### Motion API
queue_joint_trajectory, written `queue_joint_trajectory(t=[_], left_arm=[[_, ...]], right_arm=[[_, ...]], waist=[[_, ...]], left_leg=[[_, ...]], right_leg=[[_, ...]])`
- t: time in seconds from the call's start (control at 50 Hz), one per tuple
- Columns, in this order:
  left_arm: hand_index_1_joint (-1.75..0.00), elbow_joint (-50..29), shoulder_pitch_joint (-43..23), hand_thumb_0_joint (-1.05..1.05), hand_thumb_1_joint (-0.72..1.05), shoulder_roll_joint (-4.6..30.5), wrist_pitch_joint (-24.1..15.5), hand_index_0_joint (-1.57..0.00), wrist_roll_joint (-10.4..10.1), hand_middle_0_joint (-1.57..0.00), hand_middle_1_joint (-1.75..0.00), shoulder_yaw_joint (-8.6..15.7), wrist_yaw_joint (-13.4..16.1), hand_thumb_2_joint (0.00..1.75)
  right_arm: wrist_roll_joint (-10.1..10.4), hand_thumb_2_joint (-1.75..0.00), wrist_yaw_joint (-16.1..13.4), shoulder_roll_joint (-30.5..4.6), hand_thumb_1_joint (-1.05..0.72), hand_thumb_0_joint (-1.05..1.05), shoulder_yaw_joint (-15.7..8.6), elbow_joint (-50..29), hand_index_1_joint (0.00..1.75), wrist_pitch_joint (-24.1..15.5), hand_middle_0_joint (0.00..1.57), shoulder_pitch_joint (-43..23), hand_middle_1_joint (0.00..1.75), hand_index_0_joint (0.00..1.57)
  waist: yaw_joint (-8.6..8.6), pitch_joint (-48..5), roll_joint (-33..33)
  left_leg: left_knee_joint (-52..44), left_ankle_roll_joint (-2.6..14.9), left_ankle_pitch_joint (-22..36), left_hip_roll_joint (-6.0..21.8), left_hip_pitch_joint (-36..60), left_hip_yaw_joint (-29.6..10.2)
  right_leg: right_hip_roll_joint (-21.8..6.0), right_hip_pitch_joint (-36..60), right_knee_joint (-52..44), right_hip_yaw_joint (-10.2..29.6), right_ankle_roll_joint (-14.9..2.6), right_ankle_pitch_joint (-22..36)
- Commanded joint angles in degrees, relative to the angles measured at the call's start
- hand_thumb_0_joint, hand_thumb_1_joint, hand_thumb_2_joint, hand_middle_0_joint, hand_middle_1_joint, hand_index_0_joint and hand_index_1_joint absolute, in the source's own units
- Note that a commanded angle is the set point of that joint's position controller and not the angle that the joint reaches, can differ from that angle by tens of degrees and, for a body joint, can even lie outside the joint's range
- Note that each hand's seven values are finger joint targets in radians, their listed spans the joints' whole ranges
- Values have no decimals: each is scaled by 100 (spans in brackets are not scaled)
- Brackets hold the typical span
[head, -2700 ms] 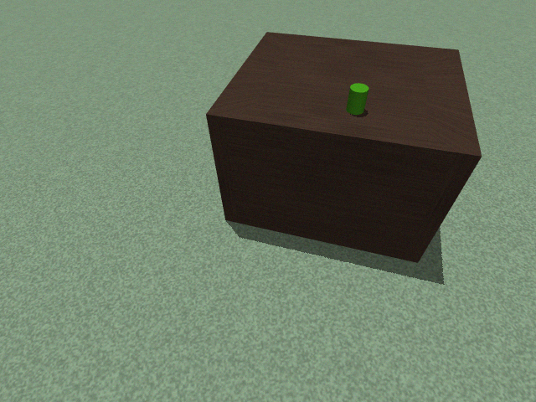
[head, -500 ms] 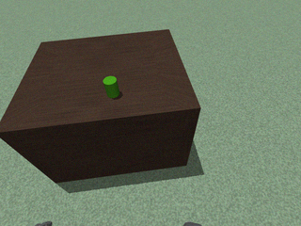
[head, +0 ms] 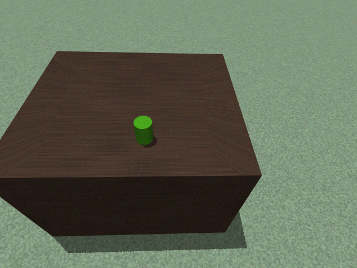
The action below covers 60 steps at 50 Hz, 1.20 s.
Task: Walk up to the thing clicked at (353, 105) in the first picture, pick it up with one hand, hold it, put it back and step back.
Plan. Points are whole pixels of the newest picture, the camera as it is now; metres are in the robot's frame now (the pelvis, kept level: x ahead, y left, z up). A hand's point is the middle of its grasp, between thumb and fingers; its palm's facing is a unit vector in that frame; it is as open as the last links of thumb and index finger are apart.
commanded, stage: walk up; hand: left
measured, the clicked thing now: (143, 130) +0.58 +0.15 -0.11
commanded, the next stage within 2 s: stand in 1.78 s
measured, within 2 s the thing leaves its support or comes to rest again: neither
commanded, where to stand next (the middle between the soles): +0.12 -0.01 m, yaw +2 degrees
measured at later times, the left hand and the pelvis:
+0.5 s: hand out of the picture +0.13 +0.24 -0.13, palm faces -0.04 -0.92 -0.40, open 7.4 cm; pelvis +0.05 -0.02 +0.00, yaw +0 degrees
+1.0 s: hand out of the picture +0.16 +0.24 -0.13, palm faces +0.01 -0.95 -0.32, open 7.4 cm; pelvis +0.07 -0.01 +0.02, yaw +1 degrees
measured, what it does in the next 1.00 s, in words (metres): steps on the spot: right foot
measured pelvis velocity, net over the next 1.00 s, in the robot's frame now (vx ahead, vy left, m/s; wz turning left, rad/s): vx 0.07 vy -0.01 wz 0.01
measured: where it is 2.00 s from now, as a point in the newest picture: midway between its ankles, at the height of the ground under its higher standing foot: outside the picture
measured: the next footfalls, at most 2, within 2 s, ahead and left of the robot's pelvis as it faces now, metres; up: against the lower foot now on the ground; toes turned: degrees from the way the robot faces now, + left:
right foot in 0.34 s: +0.14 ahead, -0.15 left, +0.00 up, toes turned -2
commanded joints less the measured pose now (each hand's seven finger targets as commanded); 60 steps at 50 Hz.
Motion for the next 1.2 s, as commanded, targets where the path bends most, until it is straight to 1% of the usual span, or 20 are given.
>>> queue_joint_trajectory(t=[0.0, 0.04, 0.12, 0.18, 0.24, 0.28, 0.3, 0.32, 0.34, 0.36, 0.38, 0.44, 0.5, 0.54, 0.58, 0.64, 0.74, 0.8, 0.86, 1.18], left_arm=[[-30, -467, 7, 0, 90, 1280, -115, -20, 1, -20, -30, 308, 152, 90], [-30, -326, 101, 0, 90, 1122, -66, -20, -50, -20, -30, 306, 106, 90], [-30, -137, 307, 0, 90, 901, 28, -20, -60, -20, -30, 254, 95, 90], [-30, -48, 13, 0, 90, 825, 57, -20, -56, -20, -30, 261, 106, 90], [-30, 32, -157, 0, 90, 836, 38, -20, -51, -20, -30, 269, 164, 90], [-30, 215, 40, 0, 90, 808, -2, -20, -32, -20, -30, 263, 205, 90], [-30, 239, -48, 0, 90, 895, -44, -20, 0, -20, -30, 282, 228, 90], [-30, 181, -222, 0, 90, 1080, -87, -20, 40, -20, -30, 318, 256, 90], [-30, 104, -526, 0, 90, 1325, -148, -20, 93, -20, -30, 340, 271, 90], [-30, 32, -913, 0, 90, 1476, -152, -20, 50, -20, -30, 325, 262, 90], [-30, 43, -1216, 0, 90, 1611, -119, -20, 41, -20, -30, 312, 266, 90], [-30, 176, -1315, 0, 90, 1212, -88, -20, 34, -20, -30, 191, 273, 90], [-30, 214, -1543, 0, 90, 1077, -41, -20, -11, -20, -30, 155, 246, 90], [-30, 341, -1466, 0, 90, 936, -6, -20, -59, -20, -30, 119, 225, 90], [-30, 500, -1646, 0, 90, 944, 23, -20, -12, -20, -30, 110, 217, 90], [-30, 627, -1921, 0, 90, 929, 35, -20, -12, -20, -30, 107, 194, 90], [-30, 953, -1804, 0, 90, 797, 35, -20, -46, -20, -30, 62, 158, 90], [-30, 1079, -1927, 0, 90, 806, 42, -20, -63, -20, -30, 47, 147, 90], [-30, 1205, -2005, 0, 90, 773, 72, -20, -60, -20, -30, 13, 139, 90], [-30, 1555, -2048, 0, 90, 772, 34, -20, -17, -20, -30, 28, 156, 90]], right_arm=[[164, -90, -166, -1664, -90, 0, -515, -392, 30, -70, 20, 667, 30, 20], [164, -90, -217, -1436, -90, 0, -381, -418, 30, -97, 20, 466, 30, 20], [148, -90, -264, -1329, -90, 0, -280, -494, 30, -39, 20, 68, 30, 20], [103, -90, -262, -1374, -90, 0, -220, -471, 30, 26, 20, -145, 30, 20], [129, -90, -253, -1391, -90, 0, -193, -437, 30, 156, 20, -241, 30, 20], [185, -90, -241, -1372, -90, 0, -164, -423, 30, 248, 20, -490, 30, 20], [235, -90, -240, -1149, -90, 0, -82, -395, 30, 290, 20, -537, 30, 20], [258, -90, -245, -919, -90, 0, -3, -345, 30, 310, 20, -397, 30, 20], [296, -90, -237, -670, -90, 0, 76, -285, 30, 340, 20, -207, 30, 20], [278, -90, -283, -772, -90, 0, 68, -158, 30, 395, 20, -160, 30, 20], [228, -90, -328, -1025, -90, 0, -25, 44, 30, 416, 20, -181, 30, 20], [310, -90, -274, -995, -90, 0, -19, 331, 30, 388, 20, -293, 30, 20], [218, -90, -295, -1036, -90, 0, -30, 611, 30, 315, 20, -130, 30, 20], [173, -90, -274, -1183, -90, 0, -31, 588, 30, 276, 20, -632, 30, 20], [171, -90, -218, -1065, -90, 0, 34, 728, 30, 305, 20, -889, 30, 20], [122, -90, -199, -1032, -90, 0, 106, 972, 30, 300, 20, -823, 30, 20], [117, -90, -209, -1065, -90, 0, 165, 1190, 30, 204, 20, -1183, 30, 20], [132, -90, -235, -1038, -90, 0, 170, 1311, 30, 190, 20, -1179, 30, 20], [133, -90, -250, -1058, -90, 0, 155, 1382, 30, 219, 20, -1292, 30, 20], [168, -90, -255, -974, -90, 0, 109, 1551, 30, 314, 20, -1385, 30, 20]], waist=[[-427, -416, 885], [-273, -236, 887], [-141, -325, 1198], [-142, -231, 1339], [-179, -476, 1314], [22, -744, 1074], [72, -769, 777], [19, -883, 240], [-185, -733, -555], [-247, -541, -643], [-239, -439, -798], [-322, -494, -864], [-353, -982, -730], [-175, -1050, -392], [-141, -699, -277], [-194, -384, -1], [-13, -525, 549], [-71, -727, 557], [-96, -572, 648], [-215, -688, 177]], left_leg=[[-1989, 1316, -32, 1989, 1802, -2952], [-1861, 853, 1095, 1430, 1364, -1747], [-1717, 937, 1556, 1163, 955, -956], [-1640, 972, 1285, 1162, 312, -806], [-1135, 1007, 1616, 1206, 264, -922], [-503, 849, 1307, 1069, 219, -814], [-177, 580, 915, 875, 112, -719], [200, 308, 421, 661, 6, -575], [683, 2, -491, 169, -247, -403], [908, -69, -1944, -82, -117, -492], [1071, -49, -2029, 62, 351, -555], [203, -17, -1273, -6, 512, -460], [-732, -21, 375, 130, 1394, -599], [-877, 132, 211, 427, 1199, -1042], [-1040, 92, -628, 347, 874, -886], [-1404, 48, -726, 330, 701, -940], [-1888, 41, -123, 545, 603, -1154], [-1904, -13, 365, 555, 884, -1053], [-2087, -25, 98, 572, 839, -1089], [-2033, -66, 688, 486, 1469, -898]], right_leg=[[-64, -2108, 1700, 513, -174, -325], [-200, -1722, 1334, 588, -133, 240], [-190, -1180, 522, 134, 82, 734], [-255, -625, -197, -56, 137, 1003], [-68, -191, -600, -214, 133, 1035], [60, 413, -1516, -295, 52, 1630], [55, 597, -1911, -164, -34, 1744], [-374, 728, -2251, 472, -192, 1884], [-1372, 442, -2728, 1961, -498, 2027], [-1954, 25, -2905, 2389, -1094, 2233], [-2014, -606, -2735, 2398, -1325, 2362], [-1175, -244, -2464, 1196, -682, 2456], [-985, -286, -1989, 833, -413, 2648], [-694, -228, -2162, 603, -134, 1703], [-731, -177, -2703, 710, -114, 358], [-713, -214, -2823, 720, -122, 78], [-518, 562, -2687, 334, -45, 1388], [-567, 796, -2759, 293, -29, 1905], [-538, 793, -2958, 235, 30, 1760], [-665, 757, -3333, 233, 120, 2075]])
